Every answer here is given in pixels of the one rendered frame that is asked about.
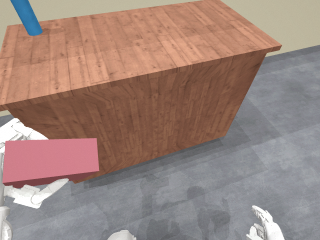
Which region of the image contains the robot right hand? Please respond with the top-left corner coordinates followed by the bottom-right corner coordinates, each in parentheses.
top-left (246, 205), bottom-right (285, 240)

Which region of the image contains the sponge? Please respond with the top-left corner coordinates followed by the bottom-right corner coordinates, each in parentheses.
top-left (2, 138), bottom-right (99, 189)

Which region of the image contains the table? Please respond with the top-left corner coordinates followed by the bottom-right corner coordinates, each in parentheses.
top-left (0, 0), bottom-right (282, 184)

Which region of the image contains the robot left forearm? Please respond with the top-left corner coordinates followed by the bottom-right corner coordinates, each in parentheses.
top-left (0, 206), bottom-right (13, 240)

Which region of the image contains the robot left hand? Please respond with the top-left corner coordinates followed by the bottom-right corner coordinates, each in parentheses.
top-left (0, 118), bottom-right (69, 209)

